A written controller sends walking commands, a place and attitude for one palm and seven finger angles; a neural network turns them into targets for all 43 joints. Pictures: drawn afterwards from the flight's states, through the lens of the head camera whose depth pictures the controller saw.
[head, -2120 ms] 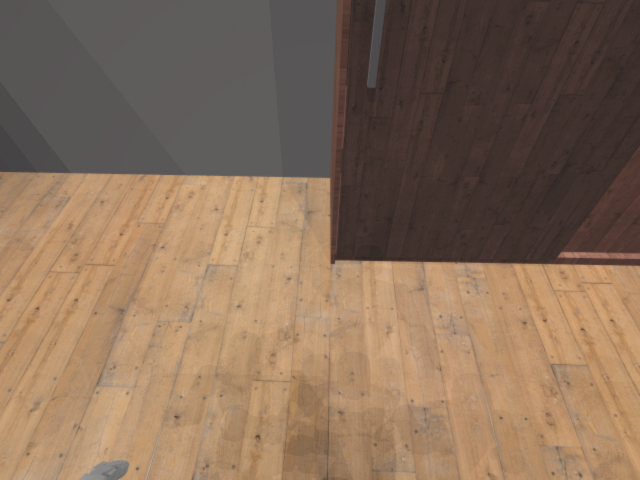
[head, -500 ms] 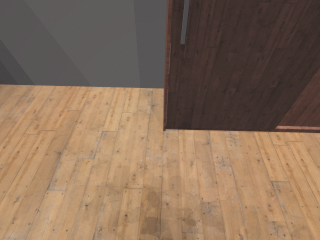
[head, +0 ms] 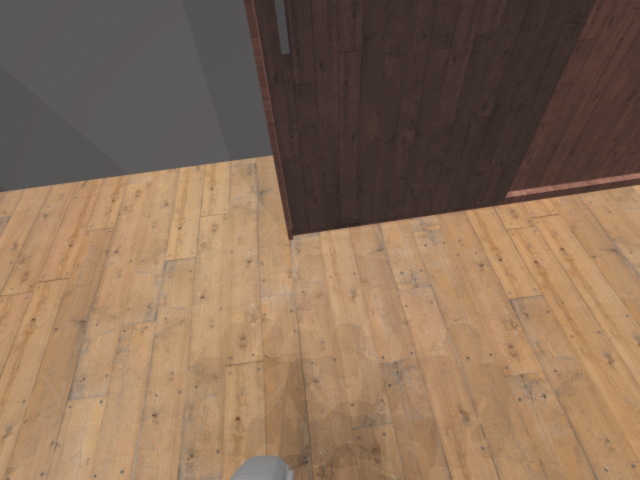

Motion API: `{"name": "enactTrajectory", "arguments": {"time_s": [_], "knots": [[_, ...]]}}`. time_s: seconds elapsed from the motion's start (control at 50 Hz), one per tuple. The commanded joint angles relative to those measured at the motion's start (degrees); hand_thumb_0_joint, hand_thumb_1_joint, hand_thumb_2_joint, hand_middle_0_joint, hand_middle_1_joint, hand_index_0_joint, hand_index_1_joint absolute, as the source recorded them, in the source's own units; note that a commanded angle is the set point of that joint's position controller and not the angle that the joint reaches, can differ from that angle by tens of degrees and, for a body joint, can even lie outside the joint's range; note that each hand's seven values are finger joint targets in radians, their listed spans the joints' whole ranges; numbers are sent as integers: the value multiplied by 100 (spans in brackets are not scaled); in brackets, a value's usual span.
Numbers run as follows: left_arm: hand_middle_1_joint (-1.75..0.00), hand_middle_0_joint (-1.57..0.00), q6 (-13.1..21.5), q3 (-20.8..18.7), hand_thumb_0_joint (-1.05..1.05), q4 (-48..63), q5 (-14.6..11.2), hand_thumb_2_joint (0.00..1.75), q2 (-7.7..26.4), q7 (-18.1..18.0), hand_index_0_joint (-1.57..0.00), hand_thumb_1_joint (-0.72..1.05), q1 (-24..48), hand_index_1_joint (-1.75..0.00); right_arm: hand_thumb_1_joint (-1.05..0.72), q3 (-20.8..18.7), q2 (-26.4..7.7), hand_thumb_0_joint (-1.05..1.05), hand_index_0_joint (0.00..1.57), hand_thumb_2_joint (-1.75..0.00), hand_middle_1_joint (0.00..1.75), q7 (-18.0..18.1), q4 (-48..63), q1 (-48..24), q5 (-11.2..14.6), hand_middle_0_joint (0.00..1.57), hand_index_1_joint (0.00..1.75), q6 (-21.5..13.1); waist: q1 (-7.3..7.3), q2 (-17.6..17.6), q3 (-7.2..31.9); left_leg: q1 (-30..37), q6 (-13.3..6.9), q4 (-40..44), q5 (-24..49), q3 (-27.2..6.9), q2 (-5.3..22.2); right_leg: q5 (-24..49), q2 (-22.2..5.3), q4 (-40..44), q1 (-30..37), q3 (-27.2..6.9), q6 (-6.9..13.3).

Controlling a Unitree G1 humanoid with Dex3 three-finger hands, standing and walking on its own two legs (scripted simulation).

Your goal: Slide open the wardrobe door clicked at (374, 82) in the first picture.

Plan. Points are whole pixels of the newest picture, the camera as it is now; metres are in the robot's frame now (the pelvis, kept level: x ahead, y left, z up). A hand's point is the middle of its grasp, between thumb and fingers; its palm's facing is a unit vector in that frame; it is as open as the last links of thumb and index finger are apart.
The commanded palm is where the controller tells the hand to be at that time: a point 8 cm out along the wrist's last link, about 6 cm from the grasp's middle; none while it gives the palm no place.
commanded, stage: walk to a spot facing it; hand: left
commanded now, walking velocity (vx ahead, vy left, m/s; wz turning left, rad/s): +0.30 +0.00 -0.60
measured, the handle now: out of the picture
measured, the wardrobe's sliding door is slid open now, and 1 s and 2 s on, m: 0.00 0.00 0.00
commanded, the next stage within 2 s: none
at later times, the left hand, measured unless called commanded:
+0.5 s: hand (163, 467) +0.15 +0.26 -0.17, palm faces -0.17 -0.96 -0.20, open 7.4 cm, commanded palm none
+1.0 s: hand (318, 282) +0.48 +0.06 -0.17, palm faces -0.61 -0.77 -0.18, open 7.4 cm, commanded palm none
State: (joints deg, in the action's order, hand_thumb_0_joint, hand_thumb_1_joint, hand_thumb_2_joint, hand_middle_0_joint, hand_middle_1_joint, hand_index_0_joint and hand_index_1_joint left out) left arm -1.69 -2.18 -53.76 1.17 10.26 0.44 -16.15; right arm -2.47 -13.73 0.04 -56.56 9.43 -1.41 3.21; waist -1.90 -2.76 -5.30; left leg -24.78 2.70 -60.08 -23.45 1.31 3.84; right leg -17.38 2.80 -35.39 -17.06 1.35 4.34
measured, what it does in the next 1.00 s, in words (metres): walks ahead, turning right: left foot, then right foot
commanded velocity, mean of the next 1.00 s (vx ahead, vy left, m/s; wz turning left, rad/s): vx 0.16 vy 0.00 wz -0.60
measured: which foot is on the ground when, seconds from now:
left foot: up 0.00-0.42, down 0.44-0.94, up 0.96-1.00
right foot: down 0.00-0.44, up 0.46-0.94, down 0.96-1.00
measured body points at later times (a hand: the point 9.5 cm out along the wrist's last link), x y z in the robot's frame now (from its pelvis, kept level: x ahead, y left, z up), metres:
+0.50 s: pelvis +0.11 +0.06 +0.00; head +0.13 +0.08 +0.45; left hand +0.16 +0.31 -0.16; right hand +0.17 -0.21 -0.11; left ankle +0.16 +0.15 -0.73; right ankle +0.02 -0.06 -0.69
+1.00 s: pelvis +0.25 +0.01 -0.02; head +0.30 -0.02 +0.43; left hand +0.51 +0.10 -0.15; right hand +0.03 -0.12 -0.16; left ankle +0.19 +0.16 -0.67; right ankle +0.27 -0.09 -0.73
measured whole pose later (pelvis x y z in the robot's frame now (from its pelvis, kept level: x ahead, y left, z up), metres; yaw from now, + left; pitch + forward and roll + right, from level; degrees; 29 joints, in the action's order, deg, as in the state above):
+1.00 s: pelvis +0.25 +0.01 -0.02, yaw -35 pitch -1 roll -1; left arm 0.3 -3.1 -50.6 1.1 11.5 1.2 -2.1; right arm -1.9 -9.3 1.5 -60.9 25.3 -0.5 0.5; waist 3.7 0.6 -9.0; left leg -13.4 2.5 -62.8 -31.0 11.4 7.2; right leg -13.3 1.5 -39.6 -24.3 8.1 6.5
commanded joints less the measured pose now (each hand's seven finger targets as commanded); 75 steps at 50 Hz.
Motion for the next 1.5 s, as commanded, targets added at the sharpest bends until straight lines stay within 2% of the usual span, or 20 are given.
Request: {"name": "enactTrajectory", "arguments": {"time_s": [0.0,0.24,0.32,0.38,0.4,0.42,0.44,0.48,0.58,0.8,0.86,0.9,0.92,0.94,1.08,1.24,1.3,1.32,1.36,1.48], "knots": [[-30,-20,297,-335,0,368,-21,90,1230,-68,-20,90,-174,-30,-90,-234,-668,0,20,-90,30,-24,587,-201,-35,20,30,-281,51,759,483,-913,95,-387,697,-208,170,-978,-1408,2460,641,-2533,472],[-30,-20,437,-361,0,35,36,90,1097,-36,-20,90,-978,-30,-90,-196,-413,0,20,-90,30,-43,943,-648,5,20,30,-501,-205,1071,375,-1172,147,1059,674,-113,33,-412,-1246,2361,1220,-2861,713],[-30,-20,390,-406,0,126,50,90,1252,-57,-20,90,-722,-30,-90,-181,-370,0,20,-90,30,-35,1063,-600,70,20,30,-586,-160,1147,338,-245,33,2037,419,-69,-187,-52,-1201,2090,747,-2924,700],[-30,-20,354,-433,0,278,16,90,1198,-51,-20,90,-221,-30,-90,-197,-517,0,20,-90,30,61,791,347,103,20,30,-689,338,819,515,2024,-24,3487,881,-65,-233,7,-700,1172,-630,-2525,350],[-30,-20,347,-391,0,367,-14,90,937,-2,-20,90,-157,-30,-90,-282,-918,0,20,-90,30,150,578,1064,79,20,30,-734,639,-130,880,3320,-204,3978,191,-788,515,-251,-155,112,-1506,-1973,111],[-30,-20,362,-342,0,467,-61,90,596,74,-20,90,-245,-30,-90,-400,-1534,0,20,-90,30,164,468,1682,-12,20,30,-720,792,-1704,1091,3820,-712,4704,-967,-2772,2175,-1611,431,-1751,-2529,-884,-235],[-30,-20,397,-395,0,562,-5,90,793,92,-20,90,-34,-30,-90,-347,-1458,0,20,-90,30,150,569,1542,4,20,30,-670,708,-1112,653,2951,-1071,5080,-1513,-3263,2660,-1488,-38,-2577,-2615,-601,-324],[-30,-20,320,-431,0,398,87,90,849,167,-20,90,237,-30,-90,-176,-804,0,20,-90,30,135,599,1027,4,20,30,-692,418,-476,-135,1715,-886,5267,-1369,-2376,2080,-617,-482,-3387,-2531,-486,-376],[-30,-20,113,-350,0,232,103,90,442,248,-20,90,-44,-30,-90,-16,-318,0,20,-90,30,227,357,1157,55,20,30,-850,100,-545,92,1934,-372,4549,3390,72,1246,482,-586,-3511,-2255,-128,-610],[-30,-20,-4,-202,0,595,62,90,326,223,-20,90,1565,-30,-90,-84,-419,0,20,-90,30,271,-133,1791,-5,20,30,-630,451,-627,-23,2688,-768,3742,5636,1062,1401,447,-405,-1130,-1814,667,-468],[-30,-20,55,-238,0,564,74,90,539,164,-20,90,1182,-30,-90,-176,-606,0,20,-90,30,237,-92,1702,25,20,30,-579,202,-595,386,2789,-732,2806,6674,1233,1540,195,-151,-508,-886,794,-246],[-30,-20,220,-360,0,282,100,90,971,96,-20,90,1,-30,-90,-185,-686,0,20,-90,30,176,94,1506,108,20,30,-546,-420,-222,1140,1586,-341,642,5497,1317,1465,1238,-416,664,1485,401,-9],[-30,-20,292,-463,0,174,62,90,1625,9,-20,90,-598,-30,-90,-116,-342,0,20,-90,30,133,298,1693,209,20,30,-523,-508,1085,2013,-423,71,-1270,153,1366,445,4230,-2252,617,3408,-2111,787],[-30,-20,252,-498,0,104,-115,90,1817,-76,-20,90,-699,-30,-90,-129,-328,0,20,-90,30,214,482,1287,162,20,30,-541,-516,1027,2173,-993,111,-2256,-1446,513,126,6350,-2852,630,3356,-2611,1349],[-30,-20,154,-369,0,616,25,90,1201,-195,-20,90,1063,-30,-90,-92,-86,0,20,-90,30,176,398,1253,6,20,30,-130,491,467,882,22,214,-578,-13,100,434,2279,-1495,1530,-324,-1234,656],[-30,-20,54,-478,0,696,42,90,1317,-73,-20,90,615,-30,-90,-138,-229,0,20,-90,30,151,904,297,68,20,30,-263,130,1356,906,267,149,1434,-40,193,-105,1828,-1201,1312,15,-2073,576],[-30,-20,-9,-490,0,788,4,90,1311,-86,-20,90,727,-30,-90,-165,-275,0,20,-90,30,192,880,564,113,20,30,-326,337,1274,1012,1336,76,2979,603,249,-251,1842,-1036,923,-336,-2208,231],[-30,-20,-26,-448,0,864,-31,90,1132,-82,-20,90,776,-30,-90,-199,-484,0,20,-90,30,223,841,779,108,20,30,-376,469,799,1072,2126,-54,3744,782,-88,136,1237,-729,501,-946,-1993,-36],[-30,-20,-42,-397,0,985,-8,90,832,-12,-20,90,486,-30,-90,-323,-1248,0,20,-90,30,164,1057,499,32,20,30,-357,335,-1556,804,1984,-920,4664,974,-2202,2551,-1596,23,-2064,-2068,-462,-626],[-30,-20,-126,-480,0,646,15,90,775,150,-20,90,242,-30,-90,-183,-624,0,20,-90,30,205,1111,-51,7,20,30,-442,129,-618,594,1692,-847,4201,2589,22,1460,-461,-439,-3485,-1740,-200,-875]]}}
